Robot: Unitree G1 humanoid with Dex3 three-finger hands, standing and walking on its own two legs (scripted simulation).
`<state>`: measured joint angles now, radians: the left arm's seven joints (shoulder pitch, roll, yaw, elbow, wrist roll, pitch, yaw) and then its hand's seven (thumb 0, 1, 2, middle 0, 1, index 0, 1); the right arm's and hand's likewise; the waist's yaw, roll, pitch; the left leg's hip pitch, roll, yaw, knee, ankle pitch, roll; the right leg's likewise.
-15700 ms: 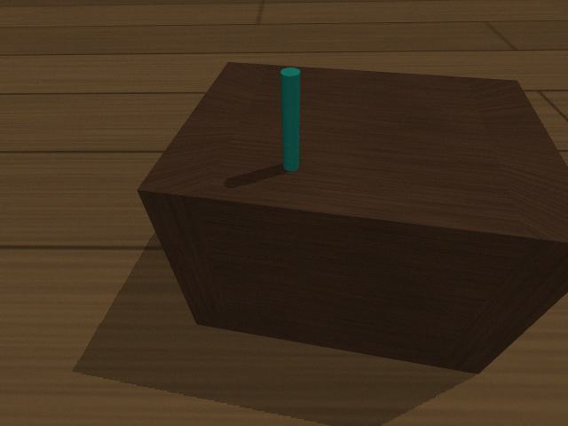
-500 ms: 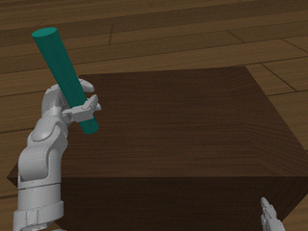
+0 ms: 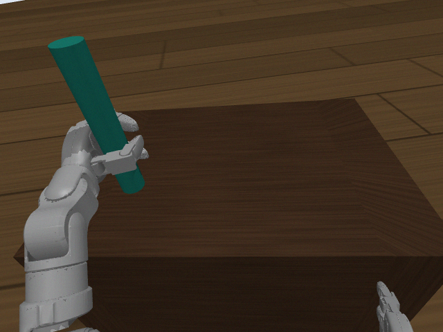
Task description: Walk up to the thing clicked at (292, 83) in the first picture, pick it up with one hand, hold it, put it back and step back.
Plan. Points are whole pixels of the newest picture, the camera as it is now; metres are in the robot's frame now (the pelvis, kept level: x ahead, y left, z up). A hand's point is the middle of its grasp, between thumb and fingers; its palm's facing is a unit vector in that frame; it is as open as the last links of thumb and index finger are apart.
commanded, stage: hold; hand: left
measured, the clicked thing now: (106, 128) +0.34 +0.18 +0.28
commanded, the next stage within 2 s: crouch in 1.90 s
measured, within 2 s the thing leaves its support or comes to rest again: neither
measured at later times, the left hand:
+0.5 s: hand (121, 152) +0.33 +0.17 +0.24, palm faces +0.11 -0.99 +0.00, open 5.0 cm
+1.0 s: hand (124, 148) +0.34 +0.17 +0.24, palm faces +0.10 -0.99 +0.01, open 5.0 cm
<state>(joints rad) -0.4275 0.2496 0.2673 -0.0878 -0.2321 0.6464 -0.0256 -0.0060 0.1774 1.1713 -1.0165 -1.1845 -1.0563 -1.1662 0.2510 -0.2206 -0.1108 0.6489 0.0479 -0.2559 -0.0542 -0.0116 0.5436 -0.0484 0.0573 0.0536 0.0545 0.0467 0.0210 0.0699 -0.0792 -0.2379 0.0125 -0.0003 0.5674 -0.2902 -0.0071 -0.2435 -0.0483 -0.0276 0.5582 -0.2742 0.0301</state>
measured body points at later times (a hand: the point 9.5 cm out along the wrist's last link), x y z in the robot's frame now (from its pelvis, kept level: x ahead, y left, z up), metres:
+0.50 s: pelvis +0.00 +0.00 +0.00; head -0.04 -0.03 +0.45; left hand +0.32 +0.22 +0.25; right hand +0.17 -0.26 -0.07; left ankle +0.01 +0.12 -0.73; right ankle +0.02 -0.14 -0.73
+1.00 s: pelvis +0.00 +0.00 +0.00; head -0.04 -0.02 +0.45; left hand +0.33 +0.22 +0.25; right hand +0.17 -0.25 -0.07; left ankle +0.01 +0.12 -0.73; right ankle +0.02 -0.14 -0.73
